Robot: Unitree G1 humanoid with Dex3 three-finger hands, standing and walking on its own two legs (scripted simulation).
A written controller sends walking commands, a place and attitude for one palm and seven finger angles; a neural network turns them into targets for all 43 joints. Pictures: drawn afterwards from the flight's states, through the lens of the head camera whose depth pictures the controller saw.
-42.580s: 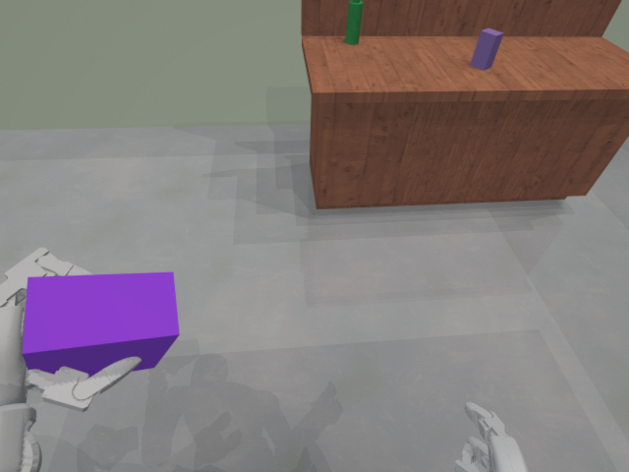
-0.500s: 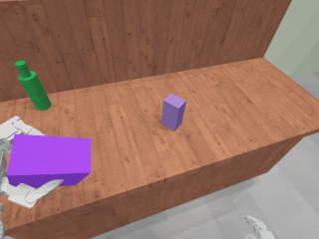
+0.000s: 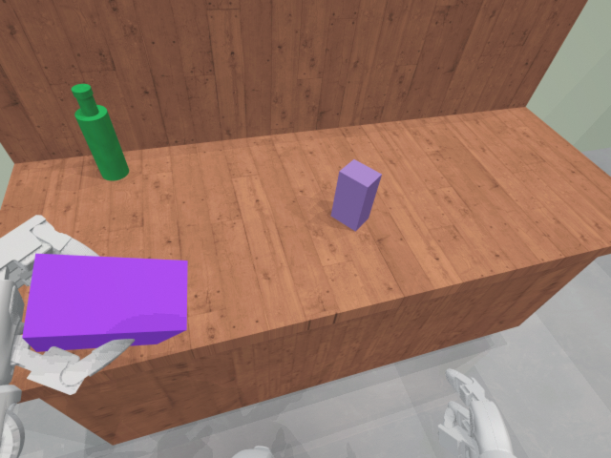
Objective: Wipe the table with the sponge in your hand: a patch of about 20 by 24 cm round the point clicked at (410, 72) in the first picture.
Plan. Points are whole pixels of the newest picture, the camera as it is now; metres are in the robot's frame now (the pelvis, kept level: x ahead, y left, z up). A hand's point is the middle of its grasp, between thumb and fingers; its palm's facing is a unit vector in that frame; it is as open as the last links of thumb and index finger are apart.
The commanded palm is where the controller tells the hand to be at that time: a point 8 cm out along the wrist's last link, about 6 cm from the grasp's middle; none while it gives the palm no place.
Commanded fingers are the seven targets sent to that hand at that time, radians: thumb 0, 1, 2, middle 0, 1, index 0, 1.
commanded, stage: step back with the hand held close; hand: left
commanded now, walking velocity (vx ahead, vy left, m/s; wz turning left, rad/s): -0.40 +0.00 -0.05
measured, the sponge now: (129, 307) +0.22 +0.20 +0.15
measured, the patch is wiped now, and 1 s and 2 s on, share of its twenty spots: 1.00 1.00 1.00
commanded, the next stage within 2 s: stop stepping back and stand still in 0.56 s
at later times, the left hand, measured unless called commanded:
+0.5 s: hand (33, 381) +0.14 +0.23 +0.18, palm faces +0.25 -0.90 -0.35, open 10.0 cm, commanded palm +0.09 +0.29 +0.20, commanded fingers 0.00 0.10 1.30 -1.20 -1.60 -1.20 -1.60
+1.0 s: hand out of the picture -0.04 +0.28 +0.17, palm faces +0.32 -0.90 -0.29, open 10.0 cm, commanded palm -0.08 +0.31 +0.20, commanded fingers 0.00 0.10 1.30 -1.20 -1.60 -1.20 -1.60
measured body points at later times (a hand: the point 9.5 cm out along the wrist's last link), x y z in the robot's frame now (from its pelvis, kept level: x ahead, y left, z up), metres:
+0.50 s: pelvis -0.08 +0.02 -0.01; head -0.07 +0.07 +0.44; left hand +0.12 +0.28 +0.19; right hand +0.06 -0.23 -0.07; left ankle -0.02 +0.09 -0.72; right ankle -0.06 -0.15 -0.72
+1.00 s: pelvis -0.26 +0.04 +0.00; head -0.29 +0.09 +0.45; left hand -0.07 +0.33 +0.19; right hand -0.11 -0.20 -0.06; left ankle -0.25 +0.13 -0.66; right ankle -0.23 -0.10 -0.72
